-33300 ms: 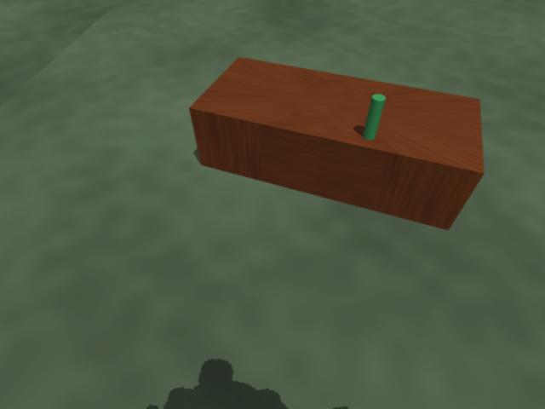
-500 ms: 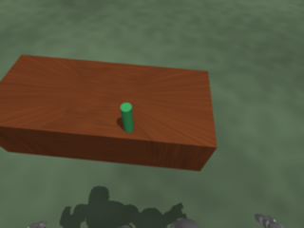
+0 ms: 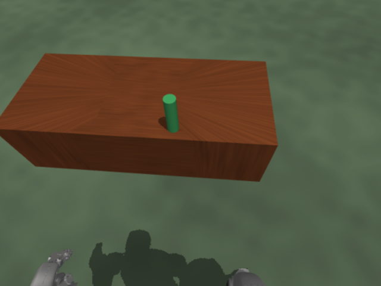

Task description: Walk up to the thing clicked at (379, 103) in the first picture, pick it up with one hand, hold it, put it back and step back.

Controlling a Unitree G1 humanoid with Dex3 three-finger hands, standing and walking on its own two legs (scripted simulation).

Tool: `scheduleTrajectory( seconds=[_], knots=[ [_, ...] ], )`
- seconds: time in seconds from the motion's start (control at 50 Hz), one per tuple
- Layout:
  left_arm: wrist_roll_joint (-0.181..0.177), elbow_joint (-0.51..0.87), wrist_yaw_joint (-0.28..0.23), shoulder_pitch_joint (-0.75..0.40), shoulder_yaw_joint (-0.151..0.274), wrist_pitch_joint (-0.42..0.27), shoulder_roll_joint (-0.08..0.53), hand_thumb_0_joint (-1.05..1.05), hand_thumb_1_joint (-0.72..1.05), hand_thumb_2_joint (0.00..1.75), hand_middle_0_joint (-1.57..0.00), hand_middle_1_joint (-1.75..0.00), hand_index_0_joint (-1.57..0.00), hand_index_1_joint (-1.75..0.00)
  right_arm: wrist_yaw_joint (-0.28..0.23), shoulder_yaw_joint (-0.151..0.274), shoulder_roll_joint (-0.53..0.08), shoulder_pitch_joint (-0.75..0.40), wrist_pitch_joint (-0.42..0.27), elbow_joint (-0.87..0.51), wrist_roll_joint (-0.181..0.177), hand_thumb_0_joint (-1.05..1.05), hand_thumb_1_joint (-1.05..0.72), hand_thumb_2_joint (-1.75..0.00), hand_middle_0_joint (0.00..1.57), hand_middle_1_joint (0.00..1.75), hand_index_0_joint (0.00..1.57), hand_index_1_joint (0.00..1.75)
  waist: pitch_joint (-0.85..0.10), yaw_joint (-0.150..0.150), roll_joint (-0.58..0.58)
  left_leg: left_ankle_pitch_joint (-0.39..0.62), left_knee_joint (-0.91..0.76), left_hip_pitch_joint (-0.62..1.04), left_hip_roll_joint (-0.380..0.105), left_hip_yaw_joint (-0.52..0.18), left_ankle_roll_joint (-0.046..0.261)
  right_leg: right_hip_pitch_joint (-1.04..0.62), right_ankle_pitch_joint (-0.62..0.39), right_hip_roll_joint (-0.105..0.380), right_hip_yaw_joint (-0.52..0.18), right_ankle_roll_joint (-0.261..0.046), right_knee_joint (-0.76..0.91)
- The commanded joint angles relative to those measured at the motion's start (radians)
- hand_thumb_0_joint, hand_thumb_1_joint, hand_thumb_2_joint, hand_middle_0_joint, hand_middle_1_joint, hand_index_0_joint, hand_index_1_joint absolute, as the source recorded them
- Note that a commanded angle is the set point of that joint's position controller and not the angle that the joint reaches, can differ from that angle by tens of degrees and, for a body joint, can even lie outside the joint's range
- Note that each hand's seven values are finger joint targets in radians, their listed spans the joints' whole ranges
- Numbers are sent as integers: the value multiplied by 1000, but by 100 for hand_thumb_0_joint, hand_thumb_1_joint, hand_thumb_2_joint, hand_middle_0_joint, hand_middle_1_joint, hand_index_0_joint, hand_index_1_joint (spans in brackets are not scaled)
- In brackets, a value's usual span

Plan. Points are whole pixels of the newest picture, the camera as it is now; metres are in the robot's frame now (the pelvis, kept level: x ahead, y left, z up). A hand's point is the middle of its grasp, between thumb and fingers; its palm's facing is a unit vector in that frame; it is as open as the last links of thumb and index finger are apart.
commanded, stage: step back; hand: left
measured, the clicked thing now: (171, 114) +0.78 +0.11 -0.30
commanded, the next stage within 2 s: stand in 1.80 s
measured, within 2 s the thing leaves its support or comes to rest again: neither
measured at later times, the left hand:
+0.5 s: hand out of the picture -0.08 +0.26 -0.13, palm faces -0.11 -0.91 -0.40, open 7.4 cm
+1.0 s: hand out of the picture -0.23 +0.26 -0.14, palm faces -0.09 -0.93 -0.36, open 7.4 cm
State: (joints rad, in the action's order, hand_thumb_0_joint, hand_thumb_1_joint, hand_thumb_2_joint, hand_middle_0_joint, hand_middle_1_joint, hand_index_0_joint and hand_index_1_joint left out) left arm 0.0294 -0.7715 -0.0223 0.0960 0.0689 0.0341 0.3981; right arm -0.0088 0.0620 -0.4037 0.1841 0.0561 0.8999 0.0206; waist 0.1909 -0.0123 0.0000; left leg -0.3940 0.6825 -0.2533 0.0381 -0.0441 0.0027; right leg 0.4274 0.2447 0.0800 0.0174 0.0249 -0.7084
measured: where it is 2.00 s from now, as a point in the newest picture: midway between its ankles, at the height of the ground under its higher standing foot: outside the picture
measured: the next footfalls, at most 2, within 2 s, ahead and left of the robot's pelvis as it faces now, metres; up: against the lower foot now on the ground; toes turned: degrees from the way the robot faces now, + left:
right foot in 0.36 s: -0.12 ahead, -0.12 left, +0.00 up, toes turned -6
left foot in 0.66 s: -0.22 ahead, +0.12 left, +0.00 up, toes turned -5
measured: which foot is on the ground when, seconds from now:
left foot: down 0.00-0.38, up 0.40-0.64, down 0.66-1.00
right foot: down 0.00-0.00, up 0.02-0.34, down 0.36-0.68, up 0.70-0.90, down 0.92-1.00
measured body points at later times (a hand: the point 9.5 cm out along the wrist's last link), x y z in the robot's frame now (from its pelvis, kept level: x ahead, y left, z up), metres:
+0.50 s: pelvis -0.17 +0.00 +0.01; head -0.13 -0.02 +0.46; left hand -0.07 +0.31 -0.10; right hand -0.08 -0.33 -0.11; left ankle -0.11 +0.13 -0.65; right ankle -0.16 -0.12 -0.71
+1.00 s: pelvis -0.31 +0.00 +0.01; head -0.29 +0.01 +0.46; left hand -0.22 +0.31 -0.11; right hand -0.24 -0.32 -0.10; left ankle -0.24 +0.13 -0.70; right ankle -0.32 -0.12 -0.71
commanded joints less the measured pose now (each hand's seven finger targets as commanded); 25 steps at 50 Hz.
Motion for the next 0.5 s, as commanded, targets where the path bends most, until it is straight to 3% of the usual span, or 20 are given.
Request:
scheduleTrajectory(
  seconds=[0.0,0.02,0.04,0.06,0.08,0.12,0.18,0.22,0.28,0.3,0.32,0.34,0.36,0.38,0.4,0.42,0.44,0.48],
  knots=[
    [-26,81,-23,-28,57,5,191,0,90,90,-20,-30,-20,-30,2,88,-373,2,-32,-84,15,0,-90,-90,20,30,20,30,-232,-35,268,392,-380,-38,-415,-481,259,20,399,-176,-90,-39,-328],
    [-8,63,-31,-66,72,6,209,0,90,90,-20,-30,-20,-30,1,90,-362,-18,-39,-87,21,0,-90,-90,20,30,20,30,-182,-46,214,374,-400,-146,-454,-540,314,-5,425,-176,-214,-38,-495],
    [-15,48,-29,-40,73,10,205,0,90,90,-20,-30,-20,-30,-6,72,-295,-71,-44,-94,19,0,-90,-90,20,30,20,30,-181,-6,107,460,-340,-84,-393,-378,276,33,359,-172,-243,-46,-574],
    [-29,21,-27,17,65,11,186,0,90,90,-20,-30,-20,-30,-13,51,-256,-119,-44,-97,26,0,-90,-90,20,30,20,30,-180,35,92,514,-303,-42,-325,-277,234,71,315,-182,-245,-46,-615],
    [-31,6,-23,56,67,9,190,0,90,90,-20,-30,-20,-30,-17,44,-235,-125,-46,-102,23,0,-90,-90,20,30,20,30,-161,54,114,523,-278,-32,-297,-221,211,80,275,-173,-222,-40,-617],
    [-22,-12,-13,88,68,5,184,0,90,90,-20,-30,-20,-30,-18,43,-211,-103,-48,-96,17,0,-90,-90,20,30,20,30,-173,47,144,580,-247,69,-283,-196,226,84,264,-157,-184,-12,-553],
    [-10,16,-4,38,60,-1,167,0,90,90,-20,-30,-20,-30,-25,51,-210,-19,-45,-93,13,0,-90,-90,20,30,20,30,-223,-14,137,676,-188,236,-302,-190,249,92,299,-131,-153,19,-334],
    [-10,15,1,54,51,-3,159,0,90,90,-20,-30,-20,-30,-24,54,-236,-29,-38,-106,14,0,-90,-90,20,30,20,30,-237,-12,172,638,-193,200,-313,-178,252,18,288,-112,-101,15,-201],
    [-8,-27,10,120,51,-8,161,0,90,90,-20,-30,-20,-30,-18,57,-262,-64,-23,-124,11,0,-90,-90,20,30,20,30,-292,4,210,489,-182,131,-286,-157,213,-143,181,-101,-26,-18,70],
    [-7,-55,11,186,51,-9,148,0,90,90,-20,-30,-20,-30,-15,59,-269,-98,-17,-129,5,0,-90,-90,20,30,20,30,-311,41,218,445,-159,90,-283,-142,187,-219,76,-97,0,-39,208],
    [1,-74,9,218,58,-14,165,0,90,90,-20,-30,-20,-30,-12,52,-248,-108,-12,-129,-2,0,-90,-90,20,30,20,30,-314,54,185,369,-127,20,-254,-123,140,-280,14,-86,-21,-57,275],
    [16,-67,11,201,76,-18,227,0,90,90,-20,-30,-20,-30,-11,38,-205,-89,-13,-140,-7,0,-90,-90,20,30,20,30,-274,38,50,200,-53,-153,-179,-86,78,-320,76,4,-195,-96,296],
    [9,-45,16,162,102,-12,330,0,90,90,-20,-30,-20,-30,-18,28,-157,-137,-16,-162,-15,0,-90,-90,20,30,20,30,-205,75,-242,-103,149,-289,25,4,11,-201,103,218,-481,-232,398],
    [17,-11,12,97,107,-14,379,0,90,90,-20,-30,-20,-30,-30,45,-186,-137,-13,-153,-9,0,-90,-90,20,30,20,30,-146,87,-265,-231,379,-221,26,-74,-18,16,75,363,-603,-347,443],
    [10,9,7,45,93,-20,329,0,90,90,-20,-30,-20,-30,-27,51,-207,-109,-11,-136,-16,0,-90,-90,20,30,20,30,-127,46,-167,-179,474,-178,17,-148,-10,64,16,331,-513,-326,421],
    [8,28,0,-30,78,-24,283,0,90,90,-20,-30,-20,-30,-26,48,-205,-67,-14,-120,-21,0,-90,-90,20,30,20,30,-141,4,-95,-125,509,-186,39,-151,-1,-1,-144,240,-357,-284,335],
    [11,24,-2,-45,73,-23,244,0,90,90,-20,-30,-20,-30,-23,40,-185,-43,-19,-102,-22,0,-90,-90,20,30,20,30,-150,-8,-84,-96,504,-193,65,-115,-3,-45,-237,172,-244,-240,283],
    [20,37,-6,-30,74,-21,245,0,90,90,-20,-30,-20,-30,-25,35,-174,-20,-26,-104,-12,0,-90,-90,20,30,20,30,-170,9,-151,-110,470,-157,49,-73,-14,-63,-267,160,-210,-232,264]
  ],
)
